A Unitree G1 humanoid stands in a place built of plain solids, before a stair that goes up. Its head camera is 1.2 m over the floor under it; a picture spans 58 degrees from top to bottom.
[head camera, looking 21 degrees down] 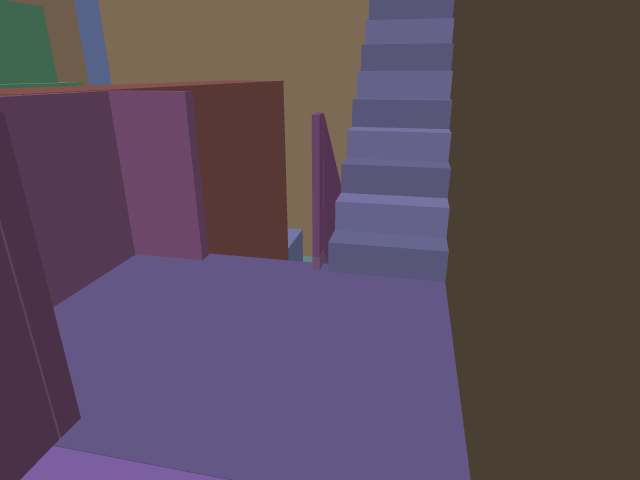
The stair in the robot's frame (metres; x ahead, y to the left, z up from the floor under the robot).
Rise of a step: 0.20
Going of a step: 0.23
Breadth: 0.74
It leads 12 degrees to the right of straight ahead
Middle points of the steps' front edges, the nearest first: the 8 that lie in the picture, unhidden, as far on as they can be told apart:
2.47 -0.41 0.21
2.70 -0.46 0.41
2.93 -0.51 0.61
3.16 -0.56 0.82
3.39 -0.61 1.02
3.62 -0.65 1.22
3.84 -0.70 1.43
4.07 -0.75 1.63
